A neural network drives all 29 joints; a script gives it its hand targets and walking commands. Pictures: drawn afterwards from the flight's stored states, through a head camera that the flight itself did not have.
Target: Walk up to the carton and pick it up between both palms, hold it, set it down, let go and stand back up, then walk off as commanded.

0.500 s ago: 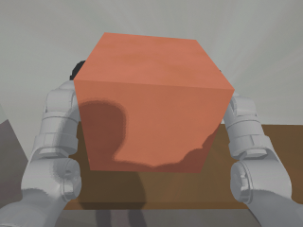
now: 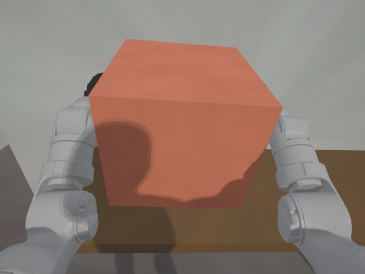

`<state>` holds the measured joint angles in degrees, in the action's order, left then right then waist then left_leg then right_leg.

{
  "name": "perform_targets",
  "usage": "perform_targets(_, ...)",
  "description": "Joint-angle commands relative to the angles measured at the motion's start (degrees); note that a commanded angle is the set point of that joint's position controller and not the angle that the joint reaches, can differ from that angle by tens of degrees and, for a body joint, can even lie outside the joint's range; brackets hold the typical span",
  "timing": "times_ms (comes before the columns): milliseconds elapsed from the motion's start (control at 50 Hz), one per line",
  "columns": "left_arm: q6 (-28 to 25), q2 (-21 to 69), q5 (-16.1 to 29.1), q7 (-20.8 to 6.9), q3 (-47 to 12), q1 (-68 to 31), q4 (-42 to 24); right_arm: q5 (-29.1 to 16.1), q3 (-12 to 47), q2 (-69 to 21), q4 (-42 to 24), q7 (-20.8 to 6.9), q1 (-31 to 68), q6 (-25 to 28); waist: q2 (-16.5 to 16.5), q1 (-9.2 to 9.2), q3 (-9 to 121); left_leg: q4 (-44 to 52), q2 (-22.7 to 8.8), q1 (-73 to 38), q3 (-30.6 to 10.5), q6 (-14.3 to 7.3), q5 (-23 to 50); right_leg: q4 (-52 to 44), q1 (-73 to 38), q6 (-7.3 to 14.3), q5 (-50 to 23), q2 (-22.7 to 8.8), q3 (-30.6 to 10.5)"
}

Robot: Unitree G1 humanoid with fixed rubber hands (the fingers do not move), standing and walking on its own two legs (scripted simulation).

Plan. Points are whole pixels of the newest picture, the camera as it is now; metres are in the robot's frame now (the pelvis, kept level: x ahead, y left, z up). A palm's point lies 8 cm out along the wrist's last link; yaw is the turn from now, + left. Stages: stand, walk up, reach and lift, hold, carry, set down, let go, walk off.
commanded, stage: hold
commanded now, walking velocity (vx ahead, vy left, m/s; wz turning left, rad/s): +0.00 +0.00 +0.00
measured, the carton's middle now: (179, 117) +0.38 +0.02 +0.23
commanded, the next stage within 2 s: none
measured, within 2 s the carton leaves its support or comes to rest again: neither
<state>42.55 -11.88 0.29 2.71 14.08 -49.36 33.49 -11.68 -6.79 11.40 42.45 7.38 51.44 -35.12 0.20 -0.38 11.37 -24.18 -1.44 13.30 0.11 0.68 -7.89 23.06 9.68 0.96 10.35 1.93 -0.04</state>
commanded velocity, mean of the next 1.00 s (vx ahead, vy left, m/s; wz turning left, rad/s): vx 0.00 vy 0.00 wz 0.00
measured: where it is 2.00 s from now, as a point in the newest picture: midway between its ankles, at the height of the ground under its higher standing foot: outside the picture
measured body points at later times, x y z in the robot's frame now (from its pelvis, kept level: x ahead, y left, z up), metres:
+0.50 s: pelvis +0.00 +0.00 +0.00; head -0.10 +0.00 +0.44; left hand +0.37 +0.21 +0.26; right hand +0.39 -0.16 +0.25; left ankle +0.06 +0.12 -0.74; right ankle +0.03 -0.11 -0.74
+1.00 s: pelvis +0.00 +0.00 +0.00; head -0.10 +0.00 +0.44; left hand +0.37 +0.21 +0.26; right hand +0.39 -0.16 +0.25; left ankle +0.06 +0.12 -0.74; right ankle +0.03 -0.11 -0.74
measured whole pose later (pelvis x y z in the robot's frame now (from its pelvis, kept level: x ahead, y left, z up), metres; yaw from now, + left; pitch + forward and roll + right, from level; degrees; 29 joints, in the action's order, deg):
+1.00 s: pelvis +0.00 +0.00 +0.00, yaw +0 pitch -3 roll -1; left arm 43.0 -11.9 0.3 2.7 14.3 -49.6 33.3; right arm -11.8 -6.8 11.6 43.0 7.4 52.2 -35.2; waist 0.2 -0.3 11.4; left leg -24.2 -1.4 13.3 0.1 0.7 -7.8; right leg 23.1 9.7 0.9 10.2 1.9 0.0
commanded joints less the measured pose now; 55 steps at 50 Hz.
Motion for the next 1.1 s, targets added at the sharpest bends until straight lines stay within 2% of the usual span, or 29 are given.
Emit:
perform_targets(0, -3.6, 41.1, 8.6, -9.7, -21.8, -54.4, -20.9, -13.9, 17.0, -38.8, -19.8, -6.7, 57.8, 4.6, 1.9, 6.98, 20.6, 6.8, 3.6, -6.2, -2.8, -0.5, 3.2, -8.2, -5.6, -1.7, -10.9, -0.6, -3.2)
perform_targets(40, -3.8, 42.2, 10.1, -9.6, -23.6, -55.0, -23.3, -14.3, 17.0, -38.5, -21.5, -6.5, 56.8, 4.6, 2.4, 8.32, 22.7, 6.2, 3.3, -7.9, -3.3, 0.0, 5.3, -7.4, -6.3, -1.5, -13.8, -0.2, -3.1)
perform_targets(120, -3.9, 41.7, 10.1, -9.4, -23.7, -55.5, -24.4, -15.1, 18.5, -39.3, -23.9, -6.2, 58.1, 4.7, 1.9, 7.57, 24.3, 5.9, 3.7, -7.6, -3.4, -0.3, 5.9, -7.2, -7.5, -1.7, -15.0, -0.3, -3.1)
perform_targets(200, -3.5, 40.5, 8.9, -9.4, -21.7, -56.0, -21.6, -14.2, 16.9, -39.0, -19.0, -6.4, 56.7, 3.9, 2.7, 6.87, 19.5, 6.7, 3.6, -5.9, -3.2, -0.7, 1.9, -8.3, -4.4, -1.7, -9.0, -0.5, -3.2)
perform_targets(220, -3.5, 41.2, 9.1, -9.5, -22.0, -56.1, -20.8, -13.8, 15.8, -38.5, -17.8, -6.6, 56.2, 3.9, 3.6, 7.36, 19.0, 7.1, 3.4, -5.6, -3.1, -0.2, 0.8, -8.3, -3.9, -1.4, -7.8, -0.5, -3.2)
perform_targets(240, -3.6, 41.3, 9.6, -9.5, -22.2, -56.3, -20.7, -14.2, 16.8, -38.6, -20.6, -6.7, 58.8, 4.4, 2.3, 6.78, 20.7, 7.0, 3.4, -5.9, -3.1, -0.5, 1.7, -8.1, -4.6, -1.5, -8.7, -0.4, -3.1)
perform_targets(260, -3.5, 41.3, 9.1, -9.5, -21.7, -55.9, -19.7, -13.6, 15.9, -38.2, -19.0, -6.7, 58.3, 4.3, 2.2, 7.49, 19.8, 7.1, 3.5, -5.5, -2.9, -0.4, 0.8, -8.5, -4.3, -1.5, -8.0, -0.4, -3.1)
perform_targets(280, -3.6, 41.0, 9.0, -9.6, -21.7, -56.2, -19.8, -13.6, 16.3, -38.7, -18.9, -6.7, 58.9, 4.4, 1.9, 6.63, 20.1, 7.3, 3.4, -5.5, -2.7, -0.8, 0.3, -8.6, -4.3, -1.5, -7.4, -0.5, -3.1)
perform_targets(300, -3.6, 41.4, 9.1, -9.6, -21.8, -56.2, -18.5, -13.1, 15.1, -37.9, -18.5, -6.9, 58.8, 4.6, 2.8, 7.37, 19.0, 7.8, 3.2, -5.4, -2.9, -0.4, -0.7, -8.8, -3.4, -1.5, -5.3, -0.5, -3.0)
perform_targets(320, -3.7, 41.8, 9.6, -9.5, -22.3, -56.3, -19.9, -13.1, 15.3, -38.2, -19.0, -7.0, 58.1, 4.7, 2.8, 7.63, 20.2, 7.3, 3.1, -5.3, -3.0, -0.2, 0.4, -8.3, -4.2, -1.1, -7.1, -0.3, -3.0)
perform_targets(340, -3.6, 40.8, 8.8, -9.6, -21.3, -55.6, -19.3, -13.2, 15.5, -38.4, -17.8, -7.1, 57.9, 4.4, 2.6, 6.87, 19.5, 7.2, 3.2, -5.8, -2.7, -0.6, 0.2, -8.6, -3.5, -1.3, -6.4, -0.5, -3.0)
perform_targets(400, -3.9, 40.4, 9.2, -9.6, -21.4, -55.9, -20.7, -13.3, 16.0, -38.8, -18.2, -6.9, 57.2, 4.3, 1.6, 7.37, 20.3, 7.1, 3.4, -5.8, -2.9, -0.6, 1.6, -8.4, -5.1, -1.5, -9.3, -0.4, -3.2)
perform_targets(500, -3.7, 41.0, 9.2, -9.6, -22.3, -55.5, -21.9, -13.7, 16.4, -38.3, -18.3, -6.7, 55.9, 4.3, 2.8, 7.56, 21.7, 6.7, 3.4, -6.4, -2.9, -0.1, 3.0, -7.9, -6.1, -1.3, -10.9, -0.3, -3.0)
perform_targets(540, -3.5, 40.9, 9.3, -9.6, -21.9, -54.5, -19.4, -13.7, 16.4, -38.4, -19.5, -6.6, 57.7, 4.3, 1.9, 7.54, 20.2, 7.0, 3.4, -6.0, -3.2, -0.5, 1.9, -8.3, -4.9, -1.6, -10.1, -0.4, -3.2)
perform_targets(580, -3.9, 41.0, 9.6, -9.6, -22.6, -57.0, -21.9, -13.9, 16.3, -38.9, -18.5, -6.7, 57.2, 4.3, 2.8, 8.09, 20.7, 7.0, 3.5, -5.4, -3.1, -0.1, 1.8, -8.0, -5.5, -1.5, -10.0, -0.3, -3.2)
perform_targets(620, -3.7, 40.5, 9.0, -9.7, -21.6, -55.8, -19.9, -13.4, 16.0, -38.6, -18.0, -6.6, 57.3, 4.2, 1.5, 7.7, 19.5, 7.1, 3.5, -5.7, -3.1, -0.5, 0.9, -8.4, -4.7, -1.6, -8.9, -0.5, -3.3)
perform_targets(640, -3.6, 41.4, 9.3, -9.9, -22.5, -53.9, -19.6, -13.5, 15.9, -37.8, -18.3, -6.7, 56.2, 4.4, 2.6, 7.88, 20.0, 7.1, 3.2, -5.9, -3.0, -0.1, 2.2, -8.3, -4.5, -1.4, -9.9, -0.5, -3.5)
perform_targets(660, -3.5, 40.2, 8.7, -9.9, -21.0, -55.3, -20.1, -13.7, 16.4, -38.7, -18.4, -6.6, 57.0, 4.2, 1.4, 7.12, 20.4, 6.9, 3.6, -5.9, -2.9, -0.6, 1.8, -8.2, -5.9, -1.6, -10.5, -0.6, -3.4)
perform_targets(700, -3.7, 41.3, 9.2, -9.8, -22.7, -55.1, -20.9, -13.6, 15.6, -37.7, -18.4, -6.5, 56.6, 4.3, 3.2, 8.37, 21.0, 7.1, 3.3, -6.3, -3.1, 0.1, 2.1, -8.2, -5.3, -1.4, -10.0, -0.5, -3.4)
perform_targets(760, -4.0, 40.6, 9.3, -9.8, -21.4, -56.4, -21.8, -13.9, 16.8, -39.2, -19.6, -6.6, 57.4, 4.4, 1.1, 7.24, 21.4, 6.8, 3.5, -6.0, -3.2, -0.6, 2.7, -7.9, -6.0, -1.9, -10.9, -0.5, -3.2)
perform_targets(780, -3.6, 40.5, 8.6, -9.8, -21.1, -54.9, -20.2, -13.7, 16.3, -38.2, -18.2, -6.5, 56.4, 4.2, 2.1, 7.61, 20.1, 7.1, 3.4, -6.2, -3.0, -0.5, 2.0, -8.1, -5.5, -1.7, -10.3, -0.6, -3.4)
perform_targets(800, -3.7, 41.1, 9.2, -9.8, -21.6, -55.9, -19.9, -13.8, 16.7, -39.0, -20.3, -6.5, 59.2, 4.5, 1.4, 7.1, 21.2, 7.1, 3.6, -5.3, -2.9, -0.5, 1.6, -8.2, -5.7, -1.9, -9.3, -0.5, -3.2)
perform_targets(820, -3.6, 41.2, 9.5, -9.7, -22.1, -55.0, -20.2, -13.7, 16.3, -38.2, -19.7, -6.6, 57.3, 4.4, 1.8, 7.85, 20.4, 6.9, 3.3, -6.2, -3.2, -0.3, 2.6, -7.9, -4.9, -1.5, -10.5, -0.3, -3.2)
perform_targets(880, -3.7, 40.5, 9.2, -9.8, -21.9, -56.4, -22.7, -14.1, 16.8, -38.6, -18.9, -6.4, 56.2, 4.2, 2.3, 7.84, 22.0, 6.4, 3.6, -7.0, -3.1, -0.1, 3.6, -7.6, -6.5, -1.6, -12.3, -0.3, -3.2)
perform_targets(940, -3.8, 41.5, 9.8, -9.6, -22.6, -57.3, -22.1, -13.8, 16.1, -38.3, -18.4, -6.8, 57.2, 4.5, 3.0, 7.72, 21.4, 7.1, 3.4, -6.8, -2.8, -0.1, 1.8, -8.1, -4.5, -1.5, -9.2, -0.4, -3.1)
perform_targets(980, -3.7, 41.2, 9.5, -9.7, -22.1, -56.9, -18.9, -13.1, 15.1, -37.9, -18.4, -6.8, 58.9, 4.6, 2.7, 7.55, 19.2, 7.4, 3.2, -5.8, -2.8, -0.2, 0.7, -8.5, -3.8, -1.6, -7.2, -0.4, -3.1)
perform_targets(1020, -3.7, 40.9, 9.6, -9.8, -22.2, -55.3, -21.1, -13.5, 16.0, -38.3, -18.5, -6.6, 56.8, 4.3, 1.9, 8.1, 20.6, 7.1, 3.2, -6.3, -2.8, -0.1, 2.7, -8.0, -5.4, -1.6, -10.7, -0.4, -3.1)
perform_targets(1060, -3.5, 40.9, 8.8, -9.7, -21.6, -56.1, -20.1, -13.6, 15.7, -38.3, -17.6, -6.9, 57.2, 4.3, 3.0, 7.25, 19.7, 7.2, 3.3, -5.9, -2.7, -0.3, 2.0, -8.2, -4.3, -1.6, -8.8, -0.4, -3.1)
perform_targets(1080, -3.9, 41.4, 9.5, -9.6, -22.0, -57.3, -22.0, -13.5, 16.2, -39.0, -19.3, -6.9, 58.2, 4.7, 2.1, 7.23, 22.3, 6.9, 3.4, -6.2, -2.7, -0.4, 2.0, -7.9, -5.7, -1.5, -9.6, -0.3, -3.0)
